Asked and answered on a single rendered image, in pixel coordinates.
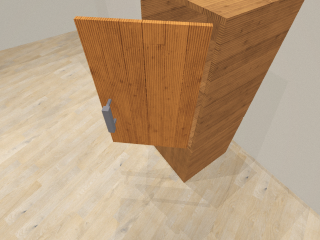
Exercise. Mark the cupboard door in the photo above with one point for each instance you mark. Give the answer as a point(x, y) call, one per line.
point(152, 72)

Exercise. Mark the handle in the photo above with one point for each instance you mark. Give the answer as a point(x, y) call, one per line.
point(108, 117)

